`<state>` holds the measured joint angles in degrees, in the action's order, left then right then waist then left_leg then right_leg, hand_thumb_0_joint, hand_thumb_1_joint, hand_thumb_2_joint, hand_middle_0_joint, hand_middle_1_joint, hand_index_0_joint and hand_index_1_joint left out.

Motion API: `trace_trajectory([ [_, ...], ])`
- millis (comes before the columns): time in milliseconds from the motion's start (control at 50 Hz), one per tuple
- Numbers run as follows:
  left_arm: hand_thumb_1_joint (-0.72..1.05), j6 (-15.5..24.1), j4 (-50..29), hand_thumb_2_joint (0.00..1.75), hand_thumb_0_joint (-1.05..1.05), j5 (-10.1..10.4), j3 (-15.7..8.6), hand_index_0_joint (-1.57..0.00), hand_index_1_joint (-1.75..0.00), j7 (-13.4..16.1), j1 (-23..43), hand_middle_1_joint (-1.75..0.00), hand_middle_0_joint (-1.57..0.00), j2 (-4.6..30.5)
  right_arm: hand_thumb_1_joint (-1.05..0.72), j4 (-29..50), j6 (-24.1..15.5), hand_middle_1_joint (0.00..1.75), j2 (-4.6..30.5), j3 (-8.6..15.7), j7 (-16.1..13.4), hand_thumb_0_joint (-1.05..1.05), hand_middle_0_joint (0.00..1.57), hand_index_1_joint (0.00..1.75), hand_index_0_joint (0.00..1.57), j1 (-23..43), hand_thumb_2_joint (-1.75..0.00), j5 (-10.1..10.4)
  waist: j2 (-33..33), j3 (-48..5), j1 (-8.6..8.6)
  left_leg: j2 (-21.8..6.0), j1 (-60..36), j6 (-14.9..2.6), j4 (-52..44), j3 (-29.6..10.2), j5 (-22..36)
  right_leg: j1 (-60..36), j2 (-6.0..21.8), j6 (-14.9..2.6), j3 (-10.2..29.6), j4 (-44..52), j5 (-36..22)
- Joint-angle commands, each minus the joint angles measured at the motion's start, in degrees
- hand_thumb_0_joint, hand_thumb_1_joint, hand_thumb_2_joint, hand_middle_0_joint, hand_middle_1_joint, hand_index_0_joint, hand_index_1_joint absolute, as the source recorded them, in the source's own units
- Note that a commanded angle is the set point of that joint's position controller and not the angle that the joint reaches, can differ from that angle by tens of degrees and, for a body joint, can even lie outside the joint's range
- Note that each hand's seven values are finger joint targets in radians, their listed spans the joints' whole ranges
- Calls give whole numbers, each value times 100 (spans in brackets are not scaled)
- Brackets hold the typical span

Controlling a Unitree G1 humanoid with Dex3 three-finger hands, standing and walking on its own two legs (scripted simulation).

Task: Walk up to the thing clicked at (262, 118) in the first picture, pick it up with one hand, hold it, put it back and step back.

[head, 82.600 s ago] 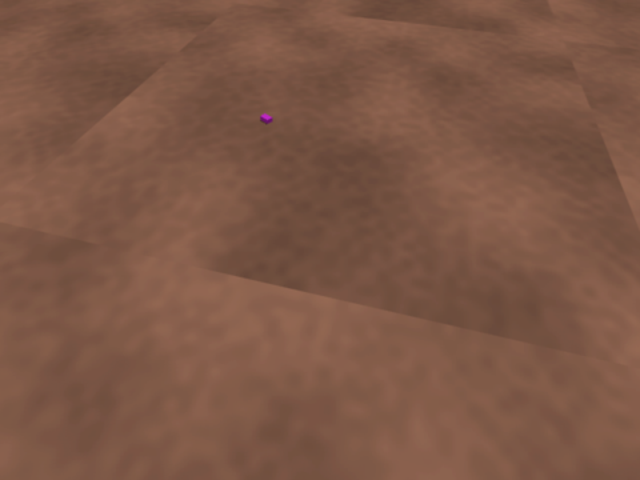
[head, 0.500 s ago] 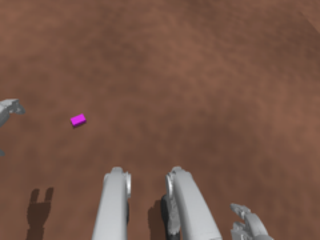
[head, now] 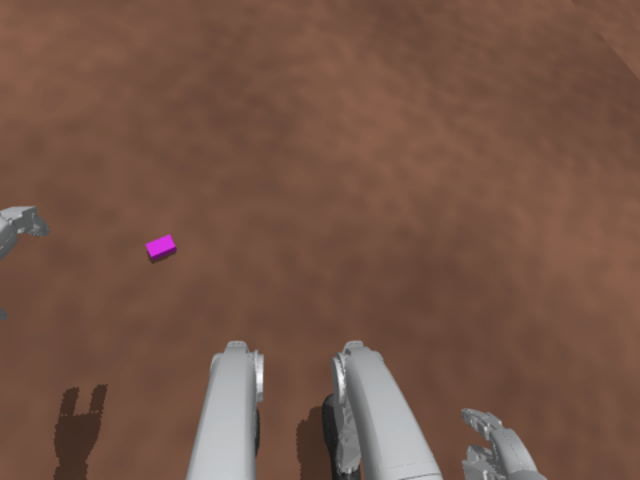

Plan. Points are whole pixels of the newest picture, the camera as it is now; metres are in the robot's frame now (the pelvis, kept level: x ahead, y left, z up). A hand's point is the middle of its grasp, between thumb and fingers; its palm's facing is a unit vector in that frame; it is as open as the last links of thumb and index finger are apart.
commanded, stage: go down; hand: left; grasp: from above
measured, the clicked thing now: (161, 247) +0.57 +0.32 -0.54
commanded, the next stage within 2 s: approach in 0.14 s
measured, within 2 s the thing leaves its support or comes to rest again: neither
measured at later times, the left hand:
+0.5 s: hand (3, 297) +0.33 +0.39 -0.11, palm faces -0.50 -0.06 -0.87, open 10.3 cm
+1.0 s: hand (111, 308) +0.38 +0.35 -0.37, palm faces -0.44 -0.09 -0.89, open 7.4 cm
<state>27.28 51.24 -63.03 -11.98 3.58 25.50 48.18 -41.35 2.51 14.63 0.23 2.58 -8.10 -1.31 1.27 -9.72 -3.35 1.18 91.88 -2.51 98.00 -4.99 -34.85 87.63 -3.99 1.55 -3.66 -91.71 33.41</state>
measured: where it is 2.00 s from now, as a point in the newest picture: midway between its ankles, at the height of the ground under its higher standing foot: (293, 466)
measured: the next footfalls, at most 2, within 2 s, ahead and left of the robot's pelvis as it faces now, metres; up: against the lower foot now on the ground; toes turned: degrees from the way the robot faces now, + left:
none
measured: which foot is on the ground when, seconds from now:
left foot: down 0.00-1.00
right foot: down 0.00-1.00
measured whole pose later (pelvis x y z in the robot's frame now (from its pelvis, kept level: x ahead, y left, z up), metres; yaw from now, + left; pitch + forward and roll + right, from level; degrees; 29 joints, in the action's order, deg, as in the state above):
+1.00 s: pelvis -0.02 -0.01 -0.21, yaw -5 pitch +33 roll -11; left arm 31.3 81.3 -81.6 -15.7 26.2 44.9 51.8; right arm -46.1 0.1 12.6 -1.7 8.6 -0.8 -9.9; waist -2.8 -3.7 -7.3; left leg 1.7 131.0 -2.5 136.1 -6.1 -38.6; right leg 125.9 -3.8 2.1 -7.1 -129.8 38.2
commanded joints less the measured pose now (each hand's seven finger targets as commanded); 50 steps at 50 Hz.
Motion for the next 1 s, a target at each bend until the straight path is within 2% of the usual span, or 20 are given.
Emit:
trace_trajectory([
  [0, -15, 13, -782, 65, 0, 229, -637, -43, -69, 232, 1125, -68, -44, 1910, -91, 371, -116, 30, 1199, 392, -53, 0, 20, 30, 20, -572, -91, 5, 1118, -2793, 152, -163, -2833, 171, -1751, -238, 1031, -887, -77, -390, -124, 869, -575],
  [120, -14, 67, -796, 64, 0, 146, -530, -44, -70, 299, 1379, -69, -44, 1889, -92, 359, -120, 30, 1193, 373, -46, 0, 20, 30, 20, -572, -91, -10, 1220, -2691, 89, -170, -2803, 184, -1777, -294, 879, -779, -65, -385, -125, 829, -524],
  [180, -14, 77, -815, 64, 0, 131, -735, -44, -70, 362, 1299, -69, -45, 2095, -92, 378, -114, 30, 1191, 386, -34, 0, 20, 30, 20, -540, -91, -19, 1134, -2852, 187, -140, -2787, 155, -1712, -189, 930, -970, -73, -382, -80, 887, -574],
  [220, -19, 44, -668, 70, 0, 94, -706, -43, -72, 379, 1242, -69, -45, 2044, -91, 389, -101, 30, 1188, 383, -29, 0, 20, 30, 20, -532, -90, -16, 1063, -2769, 167, -115, -2665, 132, -1678, -111, 871, -1008, -84, -383, -61, 955, -518],
  [260, -3, 28, -531, 56, 0, 100, -784, -52, -64, 408, 1209, -65, -51, 2091, -90, 377, -93, 30, 1185, 366, -34, 0, 20, 30, 20, -485, -90, -23, 1035, -2590, 208, -133, -2495, 135, -1725, -172, 706, -891, -81, -373, -86, 885, -412],
  [340, 7, 85, -53, 47, 0, 23, -480, -59, -58, 432, 1134, -61, -56, 1731, -90, 369, -130, 30, 1145, 319, -13, 0, 20, 30, 20, -439, -90, -39, 767, -2272, 57, -93, -1941, 88, -1438, -125, 441, -618, -95, -390, -88, 728, -225],
  [440, 19, 396, 337, 37, 0, -152, -292, -68, -50, 554, 1400, -54, -63, 1619, -90, 287, -200, 30, 1211, 291, 90, 0, 20, 30, 20, -367, -90, -159, 830, -2218, -9, -95, -1530, 95, -883, -222, 648, 229, -106, -440, -125, 133, -284],
  [520, 26, 746, 734, 32, 0, -391, -374, -73, -45, 881, 1651, -51, -67, 1743, -90, 206, -229, 30, 1272, 252, 233, 0, 20, 30, 20, -213, -89, -336, 906, -2355, 55, -69, -1001, 67, -253, -222, 596, 894, -132, -455, -108, -443, -224],
  [580, 31, 985, 859, 28, 0, -725, -693, -76, -42, 1240, 2004, -48, -70, 2225, -89, 78, -205, 30, 1349, 237, 352, 0, 20, 30, 20, -175, -89, -518, 1084, -2833, 109, -44, -882, 90, 234, -241, 856, 1187, -128, -424, -149, -955, -354],
  [660, 37, 1093, 907, 27, 0, -1161, -869, -84, -35, 1760, 2415, -39, -80, 2399, -90, -112, -150, 30, 1417, 299, 509, 0, 20, 30, 20, -206, -89, -712, 1410, -3420, 172, -26, -1018, 82, 710, -207, 1060, 1630, -138, -336, -280, -1478, -386],
  [700, 37, 1011, 937, 28, 0, -1275, -925, -85, -33, 2013, 2614, -37, -81, 2425, -90, -201, -142, 30, 1487, 375, 554, 0, 20, 30, 20, -170, -89, -759, 1503, -3688, 113, -45, -1124, 96, 859, -291, 974, 1986, -140, -315, -378, -1780, -285],
  [780, 38, 739, 1394, 28, 0, -1439, -814, -86, -32, 2327, 3023, -34, -83, 2293, -90, -348, -202, 30, 1461, 399, 554, 0, 20, 30, 20, -210, -89, -781, 1703, -3557, -9, -54, -797, 103, 1168, -289, 508, 2533, -102, -263, -520, -2193, 15],
  [800, 39, 676, 1414, 27, 0, -1464, -707, -86, -30, 2367, 3228, -33, -84, 2235, -90, -358, -228, 30, 1466, 409, 547, 0, 20, 30, 20, -231, -89, -779, 1803, -3586, -98, -47, -713, 110, 1261, -299, 374, 2644, -83, -257, -538, -2290, 51],
  [860, 41, 469, 1717, 24, 0, -1568, -673, -88, -27, 2430, 3380, -30, -86, 2349, -90, -377, -255, 30, 1461, 391, 526, 0, 20, 30, 20, -284, -89, -785, 1785, -3578, -81, -42, -442, 96, 1526, -282, 296, 2810, -82, -273, -580, -2558, 48],
  [880, 42, 434, 1932, 27, 0, -1585, -763, -90, -26, 2468, 3376, -28, -89, 2418, -90, -245, -285, 30, 1527, 404, 518, 0, 20, 30, 20, -184, -89, -807, 1669, -3580, -190, -34, -265, 93, 1682, -283, 333, 2832, -66, -263, -613, -2655, -21],
  [900, 44, 398, 2116, 29, 0, -1633, -800, -91, -27, 2501, 3351, -28, -90, 2454, -90, -263, -285, 30, 1522, 349, 519, 0, 20, 30, 20, -265, -89, -837, 1615, -3537, -192, -23, -173, 84, 1797, -281, 424, 2809, -70, -263, -628, -2733, -76],
  [920, 45, 368, 2301, 26, 0, -1664, -681, -92, -27, 2509, 3318, -29, -90, 2350, -90, -266, -298, 30, 1479, 311, 514, 0, 20, 30, 20, -280, -89, -850, 1547, -3423, -216, -9, -17, 64, 1948, -208, 499, 2798, -87, -278, -623, -2747, -120],
  [940, 46, 365, 2500, 28, 0, -1682, -655, -93, -27, 2530, 3354, -29, -91, 2343, -90, -291, -298, 30, 1491, 275, 525, 0, 20, 30, 20, -275, -89, -873, 1472, -3293, -301, -8, 155, 60, 2098, -174, 561, 2840, -92, -283, -629, -2792, -160],
  [960, 47, 361, 2674, 23, 0, -1714, -766, -94, -24, 2563, 3356, -27, -91, 2517, -90, -315, -302, 30, 1503, 226, 524, 0, 20, 30, 20, -320, -89, -887, 1387, -3189, -346, 16, 383, 53, 2180, -165, 525, 2802, -110, -302, -644, -2842, -151],
  [980, 47, 364, 2849, 22, 0, -1719, -671, -94, -24, 2585, 3406, -26, -91, 2434, -90, -280, -315, 30, 1506, 170, 529, 0, 20, 30, 20, -300, -89, -926, 1274, -3106, -404, 7, 487, 41, 2322, -153, 591, 2804, -117, -292, -660, -2916, -203],
])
